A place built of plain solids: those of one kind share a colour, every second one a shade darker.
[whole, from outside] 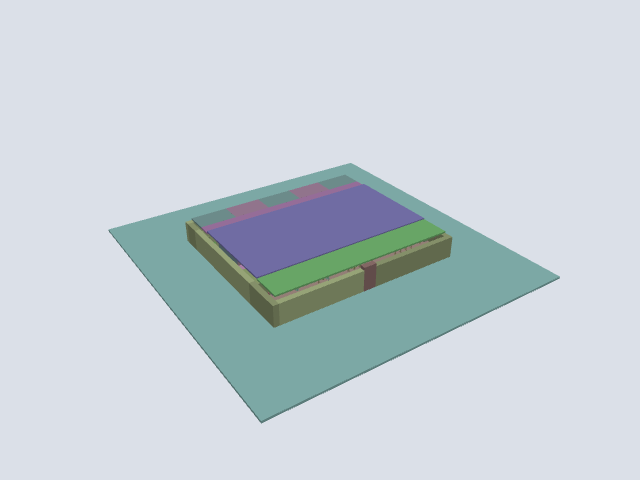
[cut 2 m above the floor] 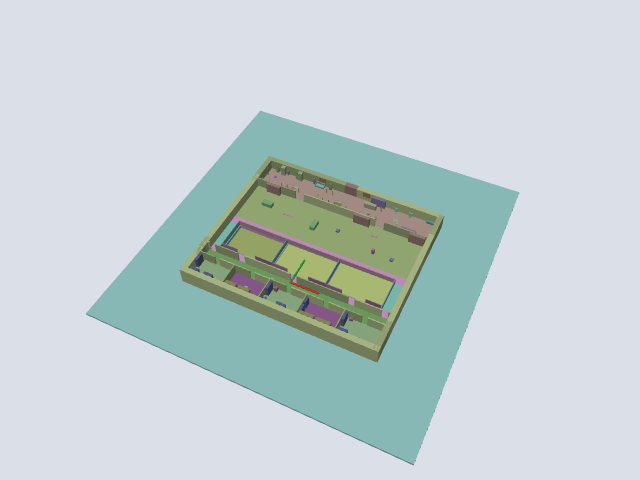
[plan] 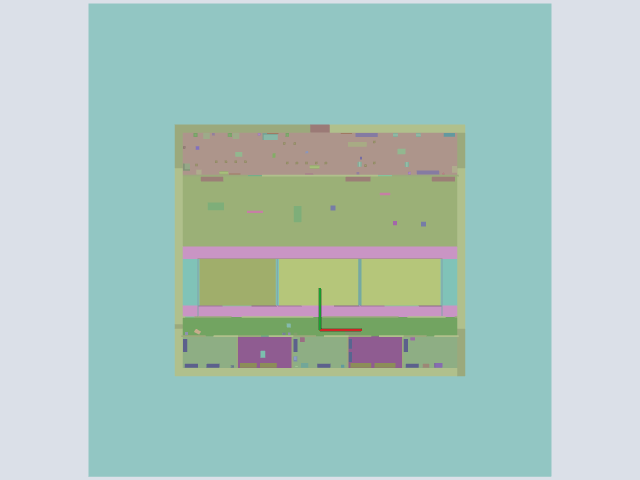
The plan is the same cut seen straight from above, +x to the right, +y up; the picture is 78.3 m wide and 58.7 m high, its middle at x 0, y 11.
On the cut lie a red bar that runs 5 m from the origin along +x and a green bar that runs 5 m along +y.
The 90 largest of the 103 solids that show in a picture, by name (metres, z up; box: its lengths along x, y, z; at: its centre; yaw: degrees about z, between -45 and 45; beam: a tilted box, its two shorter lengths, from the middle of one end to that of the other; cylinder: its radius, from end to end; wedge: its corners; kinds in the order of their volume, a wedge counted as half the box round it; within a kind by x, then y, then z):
{
 "ground_under_all_1": {"box": [56.64, 57.88, 0.4], "at": [0.0, 10.98, -0.75]},
 "wall_1": {"box": [1.0, 5.8, 3.98], "at": [-17.28, -2.76, 1.39]},
 "wall_2": {"box": [1.0, 4.15, 3.98], "at": [-17.28, 0.41, 1.39]},
 "wall_3": {"box": [1.0, 19.08, 3.98], "at": [-17.28, 10.23, 1.39]},
 "wall_4": {"box": [1.0, 7.15, 3.98], "at": [-17.28, 21.55, 1.39]},
 "wall_5": {"box": [3.0, 0.2, 3.98], "at": [-15.48, -0.76, 1.39]},
 "wall_6": {"box": [3.0, 0.2, 3.98], "at": [-15.48, -0.76, 1.39]},
 "wall_7": {"box": [8.55, 1.0, 3.98], "at": [-13.5, -5.16, 1.39]},
 "wall_8": {"box": [4.54, 0.2, 3.98], "at": [-13.11, 1.59, 1.39]},
 "wall_9": {"box": [8.18, 0.2, 3.98], "at": [-12.89, 18.87, 1.39]},
 "wall_10": {"box": [3.0, 0.2, 3.98], "at": [-11.52, -0.76, 1.39]},
 "wall_11": {"box": [0.2, 4.2, 3.98], "at": [-10.12, -2.76, 1.39]},
 "wall_12": {"box": [16.58, 1.0, 3.98], "at": [-9.49, 24.62, 1.39]},
 "wall_13": {"box": [3.0, 0.2, 3.98], "at": [-8.73, -0.76, 1.39]},
 "wall_14": {"box": [8.55, 1.0, 3.98], "at": [-6.75, -5.16, 1.39]},
 "wall_15": {"box": [8.77, 0.2, 3.98], "at": [-5.2, 1.59, 1.39]},
 "wall_16": {"box": [3.0, 0.2, 3.98], "at": [-4.77, -0.76, 1.39]},
 "wall_17": {"box": [0.2, 4.2, 3.98], "at": [-3.38, -2.76, 1.39]},
 "wall_18": {"box": [3.0, 0.2, 3.98], "at": [-1.98, -0.76, 1.39]},
 "wall_19": {"box": [8.55, 1.0, 3.98], "at": [0.0, -5.16, 1.39]},
 "wall_20": {"box": [14.2, 0.2, 3.98], "at": [0.0, 18.87, 1.39]},
 "wall_21": {"box": [3.0, 0.2, 3.98], "at": [1.98, -0.76, 1.39]},
 "wall_22": {"box": [0.2, 4.2, 3.98], "at": [3.38, -2.76, 1.39]},
 "wall_23": {"box": [5.8, 0.2, 3.98], "at": [3.38, -0.76, 1.39]},
 "wall_24": {"box": [3.0, 0.2, 3.98], "at": [4.77, -0.76, 1.39]},
 "wall_25": {"box": [9.31, 0.2, 3.98], "at": [4.94, 1.59, 1.39]},
 "wall_26": {"box": [8.55, 1.0, 3.98], "at": [6.75, -5.16, 1.39]},
 "wall_27": {"box": [3.0, 0.2, 3.98], "at": [8.73, -0.76, 1.39]},
 "wall_28": {"box": [16.58, 1.0, 3.98], "at": [9.49, 24.62, 1.39]},
 "wall_29": {"box": [0.2, 4.2, 3.98], "at": [10.12, -2.76, 1.39]},
 "wall_30": {"box": [5.8, 0.2, 3.98], "at": [10.12, -0.76, 1.39]},
 "wall_31": {"box": [8.18, 0.2, 3.98], "at": [12.89, 18.87, 1.39]},
 "wall_32": {"box": [4.68, 0.2, 3.98], "at": [13.04, 1.59, 1.39]},
 "wall_33": {"box": [8.55, 1.0, 3.98], "at": [13.5, -5.16, 1.39]},
 "wall_34": {"box": [3.0, 0.2, 3.98], "at": [15.48, -0.76, 1.39]},
 "wall_35": {"box": [3.0, 0.2, 3.98], "at": [15.48, -0.76, 1.39]},
 "wall_36": {"box": [1.0, 5.8, 3.98], "at": [17.28, -2.76, 1.39]},
 "wall_37": {"box": [1.0, 4.15, 3.98], "at": [17.28, 0.41, 1.39]},
 "wall_38": {"box": [1.0, 19.08, 3.98], "at": [17.28, 10.23, 1.39]},
 "wall_39": {"box": [1.0, 7.15, 3.98], "at": [17.28, 21.55, 1.39]},
 "floor_yard_1": {"box": [33.75, 8.65, 1.26], "at": [0.0, 14.54, 0.03]},
 "floor_lobby_1": {"box": [33.75, 5.35, 1.26], "at": [0.0, 21.55, 0.03]},
 "ceil_hall_1": {"box": [33.75, 17.28, 0.3], "at": [0.0, 10.23, 4.41]},
 "floor_plot_1": {"box": [9.3, 5.68, 0.6], "at": [-10.07, 5.83, -0.3]},
 "floor_plot_2": {"box": [9.7, 5.68, 1.04], "at": [-0.17, 5.83, -0.08]},
 "floor_plot_3": {"box": [9.65, 5.68, 1.26], "at": [9.9, 5.83, 0.03]},
 "floor_walkway_1": {"box": [33.75, 1.4, 1.26], "at": [0.0, 2.29, 0.03]},
 "floor_walkway_2": {"box": [33.75, 1.55, 1.26], "at": [0.0, 9.45, 0.03]},
 "floor_store_1": {"box": [6.75, 4.0, 1.26], "at": [-13.5, -2.76, 0.03]},
 "floor_store_2": {"box": [6.75, 4.0, 1.26], "at": [0.0, -2.76, 0.03]},
 "floor_store_3": {"box": [6.75, 4.0, 1.26], "at": [13.5, -2.76, 0.03]},
 "floor_back_corridor_1": {"box": [33.75, 2.35, 1.26], "at": [0.0, 0.41, 0.03]},
 "floor_office_1": {"box": [6.75, 4.0, 1.26], "at": [-6.75, -2.76, 0.03]},
 "floor_office_2": {"box": [6.75, 4.0, 1.26], "at": [6.75, -2.76, 0.03]},
 "ceil_lobby_1": {"box": [33.75, 5.35, 0.3], "at": [0.0, 21.55, 4.21]},
 "floor_baulk_1": {"box": [2.15, 5.68, 1.26], "at": [-15.8, 5.83, 0.03]},
 "floor_baulk_2": {"box": [0.4, 5.68, 1.26], "at": [-5.22, 5.83, 0.03]},
 "floor_baulk_3": {"box": [0.4, 5.68, 1.26], "at": [4.88, 5.83, 0.03]},
 "floor_baulk_4": {"box": [2.15, 5.68, 1.26], "at": [15.8, 5.83, 0.03]},
 "ceil_store_1": {"box": [6.75, 4.0, 0.3], "at": [-13.5, -2.76, 4.06]},
 "ceil_store_2": {"box": [6.75, 4.0, 0.3], "at": [0.0, -2.76, 4.06]},
 "ceil_store_3": {"box": [6.75, 4.0, 0.3], "at": [13.5, -2.76, 4.06]},
 "ceil_back_corridor_1": {"box": [33.75, 2.35, 0.3], "at": [0.0, 0.41, 4.06]},
 "ceil_office_1": {"box": [6.75, 4.0, 0.3], "at": [-6.75, -2.76, 4.06]},
 "ceil_office_2": {"box": [6.75, 4.0, 0.3], "at": [6.75, -2.76, 4.06]},
 "shelves_store_1": {"box": [0.5, 1.6, 2.0], "at": [-16.5, -1.91, 1.66]},
 "shelves_store_2": {"box": [1.6, 0.5, 2.0], "at": [-15.72, -4.38, 1.66]},
 "shelves_store_3": {"box": [1.6, 0.5, 2.0], "at": [-13.07, -4.38, 1.66]},
 "shelves_store_4": {"box": [0.5, 1.6, 2.0], "at": [-3.0, -1.91, 1.66]},
 "shelves_store_5": {"box": [1.6, 0.5, 2.0], "at": [0.47, -4.38, 1.66]},
 "shelves_store_6": {"box": [0.5, 1.6, 2.0], "at": [10.51, -1.91, 1.66]},
 "shelves_store_7": {"box": [1.6, 0.5, 2.0], "at": [11.28, -4.38, 1.66]},
 "cabinets_office_1": {"box": [2.05, 0.6, 2.0], "at": [-8.75, -4.33, 1.66]},
 "cabinets_office_2": {"box": [2.05, 0.6, 2.0], "at": [-6.3, -4.33, 1.66]},
 "cabinets_office_3": {"box": [2.55, 0.6, 2.0], "at": [5.0, -4.33, 1.66]},
 "cabinets_office_4": {"box": [2.55, 0.6, 2.0], "at": [7.95, -4.33, 1.66]},
 "door_leaf_1": {"box": [2.4, 0.97, 4.53], "at": [0.0, 24.64, 1.67]},
 "cabinets_hall_1": {"box": [2.75, 0.6, 2.0], "at": [-13.2, 18.44, 1.66]},
 "cabinets_hall_2": {"box": [3.05, 0.6, 2.0], "at": [4.65, 18.44, 1.66]},
 "cabinets_hall_3": {"box": [2.85, 0.6, 2.0], "at": [15.1, 18.44, 1.66]},
 "rail_far_1": {"box": [29.97, 0.12, 2.31], "at": [0.0, 8.73, 0.56]},
 "rail_baulk_1": {"box": [0.12, 6.98, 2.31], "at": [-14.93, 5.18, 0.56]},
 "rail_baulk_2": {"box": [0.12, 5.68, 2.31], "at": [-5.22, 5.83, 0.56]},
 "rail_baulk_3": {"box": [0.12, 5.68, 2.31], "at": [4.88, 5.83, 0.56]},
 "rail_baulk_4": {"box": [0.12, 6.98, 2.31], "at": [14.93, 5.18, 0.56]},
 "lockers_lobby_1": {"box": [2.75, 0.5, 1.8], "at": [5.7, 23.84, 1.56]},
 "lockers_lobby_2": {"box": [2.75, 0.5, 1.8], "at": [13.2, 19.25, 1.56]},
 "console_hall_1": {"box": [2.0, 0.95, 0.79], "at": [-12.72, 15.12, 1.05]},
 "console_hall_2": {"box": [0.95, 2.0, 0.79], "at": [-2.73, 14.17, 1.05]},
 "desk_lobby_1": {"box": [2.3, 0.6, 1.05], "at": [4.58, 22.69, 1.18]}
}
